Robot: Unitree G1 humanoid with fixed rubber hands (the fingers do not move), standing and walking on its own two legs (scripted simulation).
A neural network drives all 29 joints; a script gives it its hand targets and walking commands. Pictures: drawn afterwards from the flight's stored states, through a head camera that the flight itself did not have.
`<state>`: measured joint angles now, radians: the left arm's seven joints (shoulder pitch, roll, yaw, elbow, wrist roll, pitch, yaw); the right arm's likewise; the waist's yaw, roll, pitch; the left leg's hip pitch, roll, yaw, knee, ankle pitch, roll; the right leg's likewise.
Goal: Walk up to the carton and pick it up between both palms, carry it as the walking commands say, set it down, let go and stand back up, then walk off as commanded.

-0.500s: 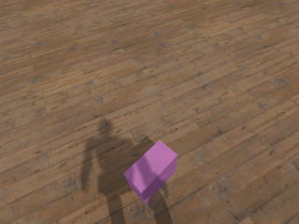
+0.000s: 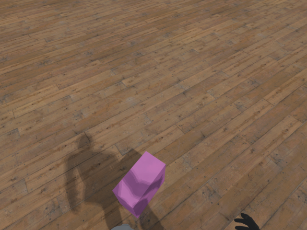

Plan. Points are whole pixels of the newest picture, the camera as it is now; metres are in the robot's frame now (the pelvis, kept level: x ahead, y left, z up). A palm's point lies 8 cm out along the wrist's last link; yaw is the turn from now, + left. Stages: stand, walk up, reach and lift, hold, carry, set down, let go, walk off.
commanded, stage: walk up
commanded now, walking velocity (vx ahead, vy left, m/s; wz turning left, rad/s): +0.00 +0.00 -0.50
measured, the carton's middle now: (141, 185) +0.45 +0.11 -0.65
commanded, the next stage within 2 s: none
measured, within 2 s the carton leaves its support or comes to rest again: neither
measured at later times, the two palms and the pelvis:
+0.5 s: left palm out of the picture +0.05 +0.59 -0.16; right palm out of the picture +0.04 -0.01 -0.12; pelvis +0.02 +0.28 -0.03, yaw -22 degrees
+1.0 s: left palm out of the picture +0.23 +0.65 -0.09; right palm out of the picture -0.07 +0.29 -0.19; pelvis +0.05 +0.49 -0.01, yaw -26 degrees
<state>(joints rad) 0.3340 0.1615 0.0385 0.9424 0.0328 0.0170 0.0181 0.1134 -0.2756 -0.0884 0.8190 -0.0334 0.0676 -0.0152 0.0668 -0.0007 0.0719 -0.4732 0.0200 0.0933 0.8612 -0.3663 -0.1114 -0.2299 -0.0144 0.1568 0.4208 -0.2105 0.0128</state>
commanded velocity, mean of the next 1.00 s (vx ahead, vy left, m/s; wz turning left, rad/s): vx -0.05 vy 0.26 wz -0.38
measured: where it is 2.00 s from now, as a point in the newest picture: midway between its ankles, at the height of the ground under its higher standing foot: outside the picture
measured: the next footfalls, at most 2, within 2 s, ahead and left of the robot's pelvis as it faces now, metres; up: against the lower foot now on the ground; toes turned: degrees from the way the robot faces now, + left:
left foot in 0.14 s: +0.07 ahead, +0.14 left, +0.00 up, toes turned +2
right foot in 0.44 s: +0.00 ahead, +0.03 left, +0.00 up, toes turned -22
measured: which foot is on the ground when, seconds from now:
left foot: up 0.00-0.12, down 0.14-0.38, up 0.40-0.58, down 0.60-0.82, up 0.84-1.00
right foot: down 0.00-0.22, up 0.24-0.42, down 0.44-0.60, up 0.62-0.82, down 0.84-1.00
